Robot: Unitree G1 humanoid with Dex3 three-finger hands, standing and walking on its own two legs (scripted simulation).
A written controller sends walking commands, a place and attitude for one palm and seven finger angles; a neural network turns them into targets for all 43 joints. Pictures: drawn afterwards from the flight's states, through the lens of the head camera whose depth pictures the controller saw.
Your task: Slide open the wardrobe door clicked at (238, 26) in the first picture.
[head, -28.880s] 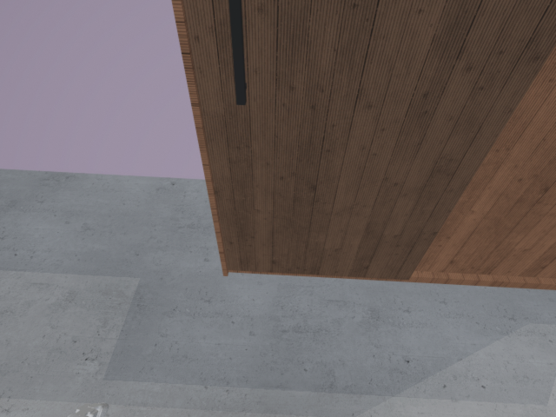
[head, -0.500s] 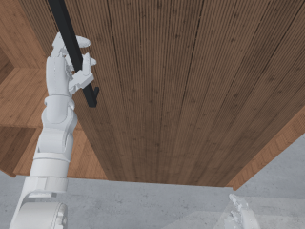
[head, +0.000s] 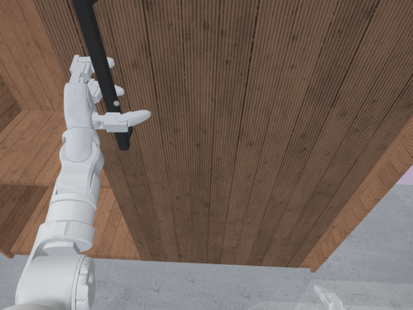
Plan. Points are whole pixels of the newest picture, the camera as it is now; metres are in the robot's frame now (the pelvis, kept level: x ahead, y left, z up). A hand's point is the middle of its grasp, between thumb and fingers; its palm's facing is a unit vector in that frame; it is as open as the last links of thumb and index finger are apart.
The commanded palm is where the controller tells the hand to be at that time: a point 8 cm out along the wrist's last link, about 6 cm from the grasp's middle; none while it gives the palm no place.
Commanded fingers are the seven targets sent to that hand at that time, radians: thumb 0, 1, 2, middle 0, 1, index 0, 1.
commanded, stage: loosen the grip on the handle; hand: left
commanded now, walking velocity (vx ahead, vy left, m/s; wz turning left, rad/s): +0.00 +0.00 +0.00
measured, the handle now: (111, 82) +0.46 +0.20 +0.23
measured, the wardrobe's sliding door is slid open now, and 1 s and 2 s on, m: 0.64 0.64 0.64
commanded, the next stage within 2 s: slip the hand off the handle in 0.26 s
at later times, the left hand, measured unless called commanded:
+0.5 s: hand (107, 103) +0.41 +0.20 +0.22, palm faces +0.22 -0.97 -0.11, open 14.7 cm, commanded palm +0.37 +0.25 +0.21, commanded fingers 0.00 -0.55 0.20 -0.25 -1.15 -0.25 -1.15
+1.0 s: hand (62, 107) +0.38 +0.27 +0.23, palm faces +0.25 -0.96 -0.10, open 14.7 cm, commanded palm +0.34 +0.31 +0.21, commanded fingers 0.00 -0.55 0.20 -0.25 -1.15 -0.25 -1.15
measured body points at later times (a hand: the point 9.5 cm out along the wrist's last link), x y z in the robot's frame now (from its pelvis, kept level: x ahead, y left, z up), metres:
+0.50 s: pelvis +0.04 +0.00 +0.00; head +0.03 -0.01 +0.45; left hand +0.39 +0.25 +0.22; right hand +0.20 -0.24 -0.09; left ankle +0.05 +0.13 -0.73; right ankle +0.03 -0.11 -0.73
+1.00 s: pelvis +0.03 +0.00 +0.00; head +0.02 +0.00 +0.45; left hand +0.36 +0.32 +0.23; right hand +0.17 -0.24 -0.09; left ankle +0.05 +0.13 -0.73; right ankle +0.03 -0.11 -0.73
